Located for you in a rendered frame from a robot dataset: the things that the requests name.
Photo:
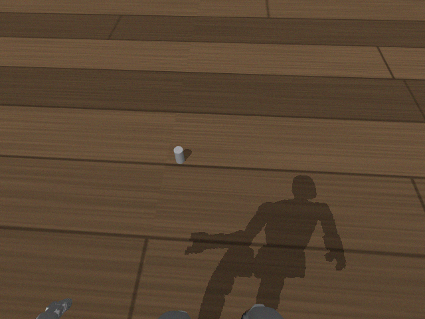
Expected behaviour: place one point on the left robot hand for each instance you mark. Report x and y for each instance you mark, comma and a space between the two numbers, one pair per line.
56, 309

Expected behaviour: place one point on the can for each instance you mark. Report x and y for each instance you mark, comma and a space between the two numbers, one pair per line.
179, 155

